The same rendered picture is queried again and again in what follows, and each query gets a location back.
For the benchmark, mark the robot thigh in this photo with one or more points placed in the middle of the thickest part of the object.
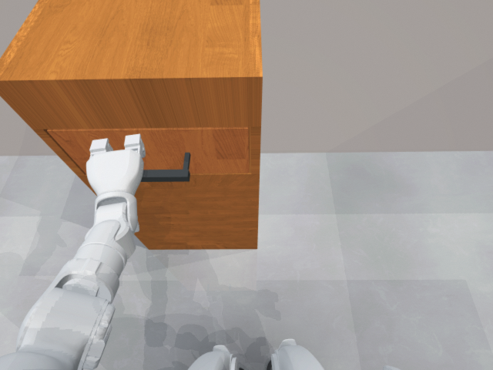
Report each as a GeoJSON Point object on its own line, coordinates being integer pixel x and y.
{"type": "Point", "coordinates": [294, 357]}
{"type": "Point", "coordinates": [218, 360]}

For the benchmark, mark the cabinet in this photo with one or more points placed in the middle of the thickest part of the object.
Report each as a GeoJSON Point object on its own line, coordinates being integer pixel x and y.
{"type": "Point", "coordinates": [113, 64]}

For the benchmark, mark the robot left upper arm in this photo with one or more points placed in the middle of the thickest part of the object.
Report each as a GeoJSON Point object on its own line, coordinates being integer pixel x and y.
{"type": "Point", "coordinates": [68, 332]}

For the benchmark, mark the left robot forearm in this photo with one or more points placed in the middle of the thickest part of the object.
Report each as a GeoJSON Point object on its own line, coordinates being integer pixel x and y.
{"type": "Point", "coordinates": [98, 263]}

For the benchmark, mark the handle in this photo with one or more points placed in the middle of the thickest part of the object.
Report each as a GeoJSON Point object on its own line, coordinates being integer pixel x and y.
{"type": "Point", "coordinates": [168, 175]}

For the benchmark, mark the robot left thigh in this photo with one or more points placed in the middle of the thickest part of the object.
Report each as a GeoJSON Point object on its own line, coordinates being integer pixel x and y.
{"type": "Point", "coordinates": [218, 360]}

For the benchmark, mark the drawer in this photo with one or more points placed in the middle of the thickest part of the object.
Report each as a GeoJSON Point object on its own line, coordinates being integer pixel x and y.
{"type": "Point", "coordinates": [212, 149]}

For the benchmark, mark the left robot hand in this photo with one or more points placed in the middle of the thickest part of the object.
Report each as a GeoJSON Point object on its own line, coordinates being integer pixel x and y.
{"type": "Point", "coordinates": [118, 170]}

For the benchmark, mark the robot right thigh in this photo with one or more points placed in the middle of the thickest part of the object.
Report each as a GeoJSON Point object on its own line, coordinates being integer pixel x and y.
{"type": "Point", "coordinates": [294, 357]}

